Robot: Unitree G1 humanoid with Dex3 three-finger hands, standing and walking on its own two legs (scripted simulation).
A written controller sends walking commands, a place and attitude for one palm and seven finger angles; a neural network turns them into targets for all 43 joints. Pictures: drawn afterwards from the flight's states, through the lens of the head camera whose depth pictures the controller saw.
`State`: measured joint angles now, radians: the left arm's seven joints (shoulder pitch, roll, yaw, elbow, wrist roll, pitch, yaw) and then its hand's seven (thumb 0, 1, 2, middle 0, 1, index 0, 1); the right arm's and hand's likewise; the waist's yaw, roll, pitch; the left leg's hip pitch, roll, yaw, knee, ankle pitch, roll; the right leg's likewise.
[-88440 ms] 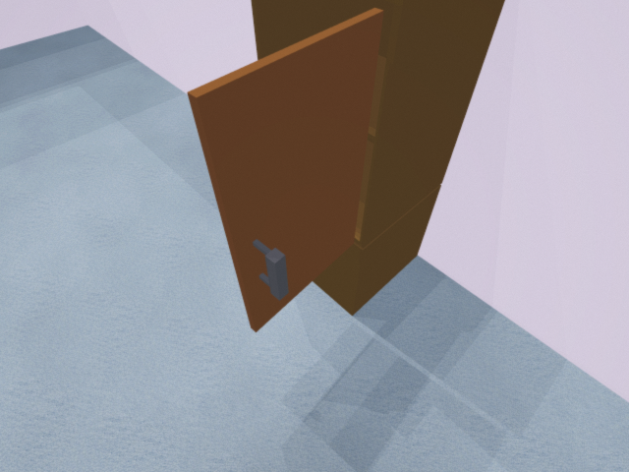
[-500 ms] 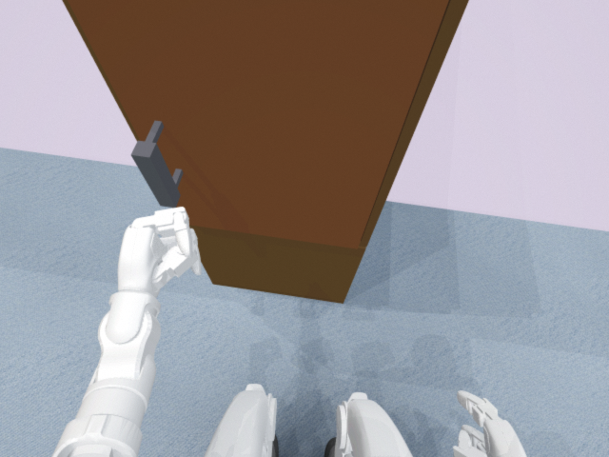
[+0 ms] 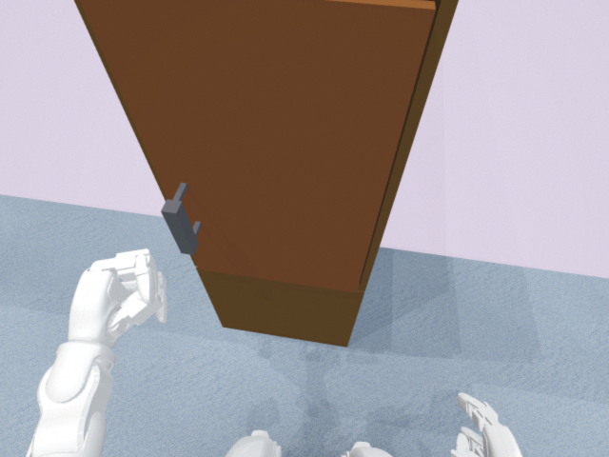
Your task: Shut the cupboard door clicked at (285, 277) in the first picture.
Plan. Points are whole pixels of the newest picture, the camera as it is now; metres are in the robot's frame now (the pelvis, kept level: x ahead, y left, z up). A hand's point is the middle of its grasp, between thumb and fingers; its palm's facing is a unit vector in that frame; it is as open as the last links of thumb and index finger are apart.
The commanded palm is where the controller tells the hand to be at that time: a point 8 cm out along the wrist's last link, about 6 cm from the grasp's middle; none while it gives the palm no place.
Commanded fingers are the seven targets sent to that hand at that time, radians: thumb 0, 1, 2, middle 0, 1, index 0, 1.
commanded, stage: draw the hand back to the body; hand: left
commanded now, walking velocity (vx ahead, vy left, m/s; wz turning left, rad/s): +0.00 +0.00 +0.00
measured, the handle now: (186, 218) +0.49 +0.23 -0.04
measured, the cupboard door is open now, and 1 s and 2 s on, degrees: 0 0 0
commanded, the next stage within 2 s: step back with the hand held close in 1.12 s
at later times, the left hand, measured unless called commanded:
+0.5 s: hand (28, 295) +0.24 +0.26 +0.17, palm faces +0.34 -0.88 -0.34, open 4.3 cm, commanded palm +0.20 +0.30 +0.19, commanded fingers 0.00 0.90 0.90 -0.50 -0.63 -0.50 -0.63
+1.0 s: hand out of the picture +0.21 +0.28 +0.22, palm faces +0.45 -0.80 -0.40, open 7.3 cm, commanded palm +0.16 +0.31 +0.24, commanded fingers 0.00 0.90 0.90 -0.20 -0.30 -0.20 -0.30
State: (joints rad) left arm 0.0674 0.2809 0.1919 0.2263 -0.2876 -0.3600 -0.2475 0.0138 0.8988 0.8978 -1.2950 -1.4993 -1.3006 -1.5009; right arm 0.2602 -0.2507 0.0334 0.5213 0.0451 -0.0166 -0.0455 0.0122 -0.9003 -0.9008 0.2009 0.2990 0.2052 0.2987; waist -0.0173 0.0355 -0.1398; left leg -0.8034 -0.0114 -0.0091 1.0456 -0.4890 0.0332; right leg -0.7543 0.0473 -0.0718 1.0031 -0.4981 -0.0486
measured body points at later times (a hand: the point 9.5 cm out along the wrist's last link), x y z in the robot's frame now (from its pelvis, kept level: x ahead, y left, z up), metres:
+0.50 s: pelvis +0.02 +0.02 +0.06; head +0.01 +0.01 +0.51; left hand +0.22 +0.31 +0.19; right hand +0.22 -0.19 -0.01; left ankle +0.01 +0.10 -0.67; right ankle +0.00 -0.09 -0.67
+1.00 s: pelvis +0.02 +0.01 +0.07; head +0.00 -0.01 +0.52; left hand +0.18 +0.32 +0.25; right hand +0.20 -0.21 -0.02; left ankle +0.01 +0.10 -0.67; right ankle +0.00 -0.09 -0.67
